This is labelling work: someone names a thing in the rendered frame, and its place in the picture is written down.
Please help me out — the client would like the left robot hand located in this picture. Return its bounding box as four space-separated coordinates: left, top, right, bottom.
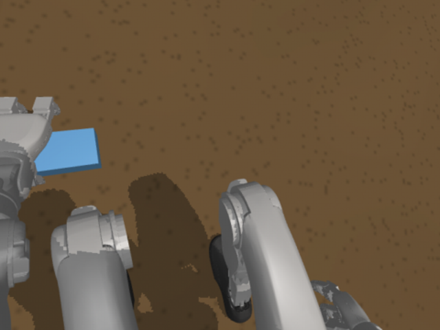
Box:
0 97 61 187

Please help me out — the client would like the carton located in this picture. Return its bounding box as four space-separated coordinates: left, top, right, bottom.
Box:
34 128 102 177

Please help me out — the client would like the right robot foot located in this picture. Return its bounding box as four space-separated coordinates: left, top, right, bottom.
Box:
209 234 252 323

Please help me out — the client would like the right robot hand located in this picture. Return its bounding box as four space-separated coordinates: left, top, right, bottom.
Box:
310 280 371 330

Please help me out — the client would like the left robot arm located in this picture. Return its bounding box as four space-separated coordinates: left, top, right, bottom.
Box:
0 152 36 330

